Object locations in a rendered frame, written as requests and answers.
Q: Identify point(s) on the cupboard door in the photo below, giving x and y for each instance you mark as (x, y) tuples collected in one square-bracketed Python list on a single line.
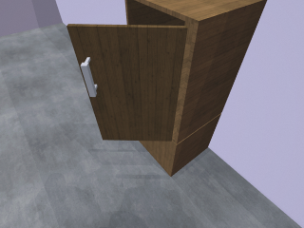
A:
[(137, 70)]

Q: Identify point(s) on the handle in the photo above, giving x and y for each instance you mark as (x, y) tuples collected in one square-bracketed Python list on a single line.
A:
[(88, 78)]

